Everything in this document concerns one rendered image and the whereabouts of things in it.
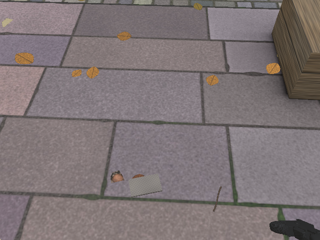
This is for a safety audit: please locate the robot right hand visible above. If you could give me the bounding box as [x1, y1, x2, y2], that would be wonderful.
[269, 219, 320, 240]

